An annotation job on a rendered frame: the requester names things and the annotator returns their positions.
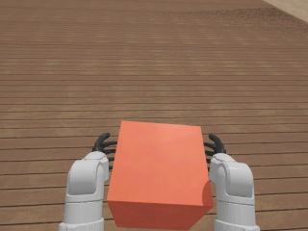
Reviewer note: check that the carton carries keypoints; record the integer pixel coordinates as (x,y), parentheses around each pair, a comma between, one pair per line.
(160,178)

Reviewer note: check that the left robot forearm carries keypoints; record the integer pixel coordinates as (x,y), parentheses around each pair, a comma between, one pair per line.
(84,193)

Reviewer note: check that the right robot forearm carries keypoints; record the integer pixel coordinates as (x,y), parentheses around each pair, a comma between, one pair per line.
(234,194)

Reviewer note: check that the robot right hand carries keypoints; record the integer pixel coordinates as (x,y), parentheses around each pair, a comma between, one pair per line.
(218,147)

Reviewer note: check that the robot left hand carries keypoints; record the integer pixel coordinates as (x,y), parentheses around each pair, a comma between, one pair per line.
(100,145)

